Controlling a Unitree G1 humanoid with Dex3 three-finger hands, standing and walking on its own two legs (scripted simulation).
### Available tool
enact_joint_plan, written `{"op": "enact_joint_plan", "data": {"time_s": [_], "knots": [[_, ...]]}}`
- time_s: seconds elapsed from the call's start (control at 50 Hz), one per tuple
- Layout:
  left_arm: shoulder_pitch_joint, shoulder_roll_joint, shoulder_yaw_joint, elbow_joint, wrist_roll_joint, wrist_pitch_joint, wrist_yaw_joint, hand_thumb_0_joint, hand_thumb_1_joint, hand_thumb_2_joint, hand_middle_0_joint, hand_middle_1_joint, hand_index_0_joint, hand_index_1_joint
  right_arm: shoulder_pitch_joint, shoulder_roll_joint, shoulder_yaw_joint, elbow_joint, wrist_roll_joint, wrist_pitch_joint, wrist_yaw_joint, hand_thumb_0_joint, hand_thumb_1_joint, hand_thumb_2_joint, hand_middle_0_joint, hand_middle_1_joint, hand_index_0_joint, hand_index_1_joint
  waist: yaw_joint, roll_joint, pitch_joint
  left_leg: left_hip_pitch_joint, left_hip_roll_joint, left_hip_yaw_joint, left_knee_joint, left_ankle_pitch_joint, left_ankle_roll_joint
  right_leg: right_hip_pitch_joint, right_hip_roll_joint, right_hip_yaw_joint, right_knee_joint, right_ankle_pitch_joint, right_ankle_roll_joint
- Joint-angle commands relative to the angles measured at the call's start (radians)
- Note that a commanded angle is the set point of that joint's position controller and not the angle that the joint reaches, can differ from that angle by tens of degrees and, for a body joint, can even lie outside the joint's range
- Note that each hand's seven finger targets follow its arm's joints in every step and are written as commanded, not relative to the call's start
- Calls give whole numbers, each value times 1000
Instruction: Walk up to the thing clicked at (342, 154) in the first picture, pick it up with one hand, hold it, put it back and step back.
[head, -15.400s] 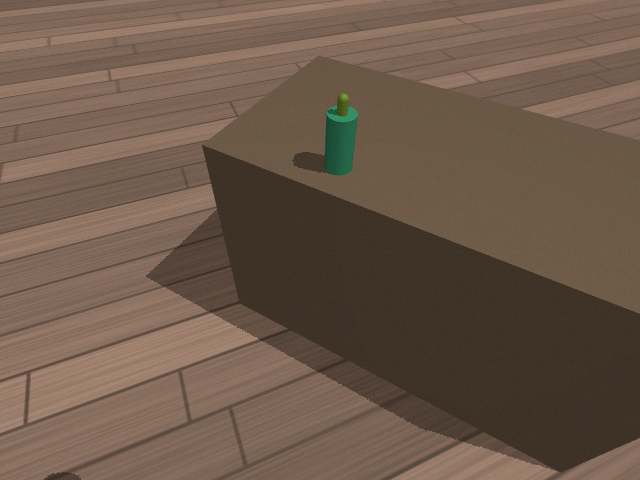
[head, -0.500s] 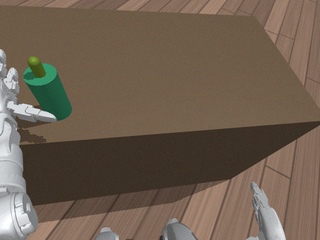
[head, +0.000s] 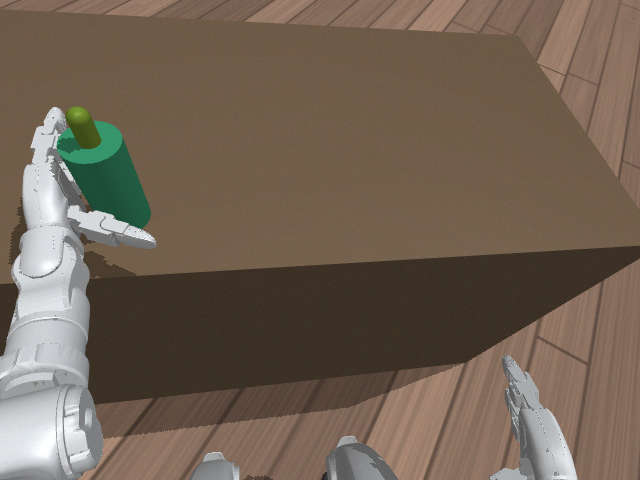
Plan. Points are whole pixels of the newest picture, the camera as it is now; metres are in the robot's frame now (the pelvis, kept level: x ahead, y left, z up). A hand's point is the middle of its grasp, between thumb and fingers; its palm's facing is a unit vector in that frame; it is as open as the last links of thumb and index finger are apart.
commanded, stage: close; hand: left
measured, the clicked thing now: (104, 171) +0.48 +0.21 +0.09
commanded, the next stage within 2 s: settle in 0.76 s
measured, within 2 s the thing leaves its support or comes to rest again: leaves its support in 1.24 s
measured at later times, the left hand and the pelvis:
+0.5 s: hand (111, 181) +0.48 +0.20 +0.07, palm faces +0.17 -0.98 +0.01, open 12.0 cm; pelvis +0.00 +0.00 +0.00, yaw +0 degrees
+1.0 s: hand (114, 186) +0.47 +0.20 +0.06, palm faces +0.17 -0.99 +0.00, open 8.7 cm; pelvis +0.00 +0.00 +0.00, yaw +0 degrees
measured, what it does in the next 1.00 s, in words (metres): stands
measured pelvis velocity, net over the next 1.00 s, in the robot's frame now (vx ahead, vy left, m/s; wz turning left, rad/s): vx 0.00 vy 0.00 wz -0.01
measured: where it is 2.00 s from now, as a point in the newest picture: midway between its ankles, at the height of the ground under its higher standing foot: outside the picture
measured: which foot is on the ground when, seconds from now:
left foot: down 0.00-1.00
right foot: down 0.00-1.00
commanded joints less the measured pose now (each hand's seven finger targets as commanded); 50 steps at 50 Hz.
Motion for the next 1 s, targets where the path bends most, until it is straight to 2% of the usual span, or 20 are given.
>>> {"op": "enact_joint_plan", "data": {"time_s": [0.0,0.06,0.08,0.18,0.22,0.28,0.32,0.36,0.42,0.44,0.5,0.56,0.62,0.7,0.76,0.84,0.88,0.9,0.94,0.98], "knots": [[-403,307,82,-240,8,-82,19,0,-497,75,-338,-184,-344,-176,2,-139,-68,-226,-2,-43,-7,0,542,-42,50,49,49,49,29,132,-477,249,-26,41,-124,332,30,252,15,-25,-93,311,-50],[-443,310,98,-233,-1,-91,31,0,-497,113,-403,-251,-413,-242,14,-168,-109,-220,-4,-31,-10,0,539,-42,49,49,49,49,19,124,-487,250,-22,37,-124,357,28,257,19,-24,-81,330,-51],[-459,259,61,-216,-3,-89,31,0,-470,127,-428,-267,-437,-258,17,-159,-111,-195,-4,-29,-11,0,535,-42,49,49,49,49,9,128,-464,254,-23,37,-122,349,29,228,21,-23,-83,319,-50],[-402,171,0,-36,19,-78,11,0,-420,208,-570,-379,-578,-372,11,-123,-54,-237,-2,-38,-2,0,530,-43,49,49,48,49,-32,61,-406,208,-18,36,-120,294,34,164,25,-29,-87,279,-48],[-473,219,15,-99,21,-89,9,0,-400,225,-584,-396,-594,-387,46,-127,-52,-193,-7,-32,-1,0,536,-42,49,49,49,49,-23,135,-420,227,-21,38,-116,294,28,139,23,-28,-83,268,-52],[-485,315,74,-147,14,-87,17,0,-312,279,-619,-446,-633,-432,69,-192,-124,-214,-9,-25,-2,0,546,-39,49,49,49,49,-12,155,-495,281,-25,41,-114,315,25,173,23,-30,-89,285,-51],[-499,283,50,-193,9,-89,25,0,-235,334,-663,-493,-675,-481,52,-164,-90,-250,-7,-25,2,0,544,-40,49,49,49,49,-2,156,-517,290,-25,38,-118,331,23,205,22,-31,-82,295,-52],[-525,306,62,-263,14,-95,32,0,-180,415,-740,-575,-747,-567,41,-155,-89,-246,-4,-17,-1,0,532,-44,49,49,49,49,11,184,-560,320,-24,38,-114,371,22,217,22,-27,-74,322,-53],[-430,157,-13,-129,8,-68,33,0,-144,527,-854,-697,-859,-694,22,-130,-64,-253,-1,-14,-3,0,523,-47,49,49,48,49,-11,101,-455,247,-22,37,-126,339,28,205,25,-32,-87,311,-49],[-425,192,12,-136,11,-69,41,0,-129,540,-869,-708,-872,-707,-5,-144,-72,-261,0,-18,-6,0,528,-46,49,49,48,49,7,94,-422,228,-24,39,-138,304,26,201,26,-32,-95,281,-50],[-433,235,31,-135,21,-84,45,0,-61,569,-912,-753,-920,-746,20,-154,-90,-216,-4,-14,-6,0,534,-44,49,49,49,49,1,124,-402,216,-25,44,-134,268,28,170,23,-29,-96,250,-50],[-401,174,1,-104,24,-94,44,0,26,644,-977,-829,-990,-818,55,-158,-100,-259,-4,-18,-1,0,541,-42,49,49,48,49,-31,90,-415,253,-21,41,-123,298,31,153,27,-33,-89,276,-50],[-385,236,48,-154,18,-100,43,0,60,702,-1045,-898,-1058,-887,91,-152,-92,-229,-1,-12,6,0,538,-42,49,49,48,49,-4,102,-448,245,-29,46,-115,329,34,197,22,-26,-86,312,-46],[-386,186,15,-174,7,-89,31,0,203,920,-1191,-1084,-1196,-1084,81,-138,-80,-240,2,-11,8,0,531,-48,49,49,48,49,-6,118,-449,272,-27,43,-119,340,29,189,21,-28,-87,314,-47],[-412,217,22,-190,6,-88,30,0,244,1059,-1297,-1221,-1302,-1224,12,-138,-77,-244,5,-13,5,0,531,-49,48,49,48,49,10,126,-451,240,-26,43,-128,324,27,213,19,-24,-84,301,-50],[-410,227,47,-151,6,-86,39,0,297,1168,-1345,-1305,-1347,-1312,1,-146,-80,-245,2,-10,2,0,534,-50,48,49,48,49,9,113,-432,240,-17,34,-121,344,24,184,22,-30,-72,294,-55],[-399,228,42,-133,6,-93,34,0,427,1271,-1280,-1312,-1270,-1337,7,-158,-95,-228,3,-10,-1,0,533,-57,49,50,49,50,1,95,-407,215,-21,39,-126,297,29,178,23,-28,-82,266,-53],[-449,266,56,-202,8,-104,34,0,463,1294,-1296,-1336,-1288,-1358,18,-158,-98,-230,1,-9,-2,0,537,-55,49,50,49,50,6,120,-446,226,-26,42,-128,284,28,195,22,-25,-83,262,-51],[-424,222,22,-175,12,-92,24,0,516,1312,-1314,-1355,-1309,-1373,40,-140,-75,-248,2,-5,1,0,540,-54,49,50,49,50,0,126,-480,266,-25,41,-129,321,25,207,21,-28,-84,287,-52],[-437,262,48,-229,-2,-91,28,0,482,1338,-1337,-1392,-1333,-1411,54,-138,-71,-262,10,-1,-4,0,534,-56,49,50,49,50,11,104,-505,258,-29,45,-137,303,29,259,20,-26,-92,288,-47]]}}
